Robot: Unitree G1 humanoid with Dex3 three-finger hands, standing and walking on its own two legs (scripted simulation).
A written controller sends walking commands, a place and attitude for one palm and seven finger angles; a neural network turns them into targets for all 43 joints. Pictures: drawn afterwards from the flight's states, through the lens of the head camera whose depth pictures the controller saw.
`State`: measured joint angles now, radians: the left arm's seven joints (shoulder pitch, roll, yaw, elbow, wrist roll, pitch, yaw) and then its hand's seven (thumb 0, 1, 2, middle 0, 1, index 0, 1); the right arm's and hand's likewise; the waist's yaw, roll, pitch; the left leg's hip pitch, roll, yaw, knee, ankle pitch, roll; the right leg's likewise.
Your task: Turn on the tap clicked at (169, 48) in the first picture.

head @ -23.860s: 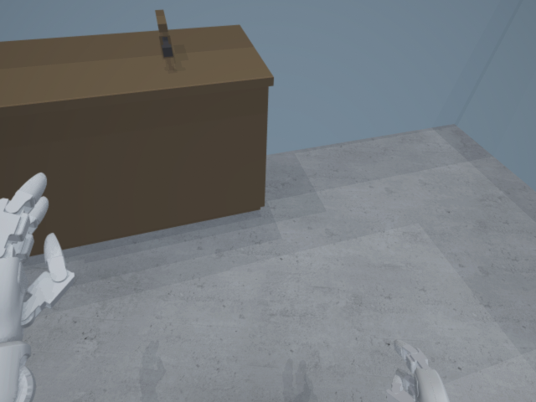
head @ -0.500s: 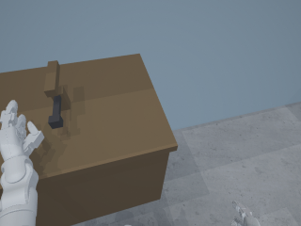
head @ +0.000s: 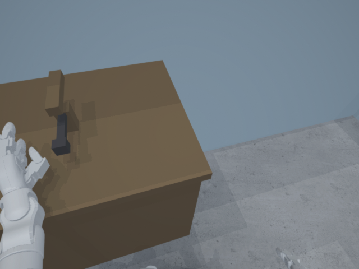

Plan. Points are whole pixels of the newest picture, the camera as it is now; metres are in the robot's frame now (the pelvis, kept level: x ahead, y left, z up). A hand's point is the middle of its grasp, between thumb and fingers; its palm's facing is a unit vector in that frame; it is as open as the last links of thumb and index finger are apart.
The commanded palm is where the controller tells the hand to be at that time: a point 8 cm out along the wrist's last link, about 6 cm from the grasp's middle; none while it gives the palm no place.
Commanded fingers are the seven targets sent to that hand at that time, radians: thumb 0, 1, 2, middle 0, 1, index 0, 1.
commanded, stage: reach beside the lever's end, fingers flat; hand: left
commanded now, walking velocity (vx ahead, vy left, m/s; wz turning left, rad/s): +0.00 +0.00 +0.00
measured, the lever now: (61, 146) +0.35 +0.28 +0.08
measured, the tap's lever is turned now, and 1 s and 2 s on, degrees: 0 4 34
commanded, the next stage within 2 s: push the lever round in 0.04 s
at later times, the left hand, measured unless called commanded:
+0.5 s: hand (54, 158) +0.33 +0.29 +0.07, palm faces +0.53 -0.84 -0.09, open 7.8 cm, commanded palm +0.28 +0.32 +0.07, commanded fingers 0.00 0.90 0.90 -0.15 -0.15 -0.15 -0.15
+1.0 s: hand (62, 159) +0.32 +0.27 +0.07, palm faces +0.56 -0.83 -0.07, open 7.7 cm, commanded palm +0.28 +0.30 +0.07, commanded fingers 0.00 0.90 0.90 -0.15 -0.15 -0.15 -0.15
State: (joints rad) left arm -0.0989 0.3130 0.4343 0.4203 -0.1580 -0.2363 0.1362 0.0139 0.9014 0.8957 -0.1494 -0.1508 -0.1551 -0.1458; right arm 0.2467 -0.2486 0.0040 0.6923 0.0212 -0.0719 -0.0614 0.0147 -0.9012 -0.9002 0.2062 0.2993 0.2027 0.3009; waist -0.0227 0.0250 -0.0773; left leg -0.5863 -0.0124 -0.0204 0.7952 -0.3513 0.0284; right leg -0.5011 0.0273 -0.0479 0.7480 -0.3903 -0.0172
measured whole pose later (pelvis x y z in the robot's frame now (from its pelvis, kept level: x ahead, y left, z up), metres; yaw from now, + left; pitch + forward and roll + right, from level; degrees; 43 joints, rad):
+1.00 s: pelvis +0.00 -0.01 +0.00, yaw +1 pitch +8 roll -2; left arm -0.13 0.25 0.35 0.42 -0.14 -0.25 0.22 0.02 0.93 0.90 -0.15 -0.15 -0.15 -0.15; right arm 0.22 -0.25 0.00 0.70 0.02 -0.07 -0.06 0.01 -0.90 -0.90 0.21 0.30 0.20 0.30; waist -0.02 0.03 -0.08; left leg -0.59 -0.01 -0.04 0.81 -0.35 0.02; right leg -0.50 0.03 -0.06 0.77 -0.40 -0.03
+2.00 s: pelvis +0.00 -0.02 +0.00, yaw +1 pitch +8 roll -1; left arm -0.30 0.08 0.21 0.49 0.03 -0.15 0.68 0.01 0.92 0.91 -0.15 -0.15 -0.15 -0.15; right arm 0.18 -0.22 -0.01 0.72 -0.03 0.02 -0.02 0.01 -0.90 -0.90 0.20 0.30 0.20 0.30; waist -0.03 0.03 -0.11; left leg -0.59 -0.01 -0.05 0.80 -0.35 0.01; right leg -0.50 0.03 -0.07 0.77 -0.40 -0.04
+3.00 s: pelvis +0.00 -0.02 -0.01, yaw +2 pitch +11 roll -1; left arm -0.60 0.00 0.31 0.76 0.11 -0.12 0.91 0.01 0.94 0.92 -0.15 -0.15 -0.15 -0.15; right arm 0.20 -0.20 -0.03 0.78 -0.09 0.02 0.05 0.01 -0.90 -0.90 0.20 0.30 0.20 0.30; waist -0.05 0.04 -0.15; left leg -0.69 -0.01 -0.07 0.86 -0.36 -0.01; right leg -0.60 0.03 -0.09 0.83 -0.42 -0.05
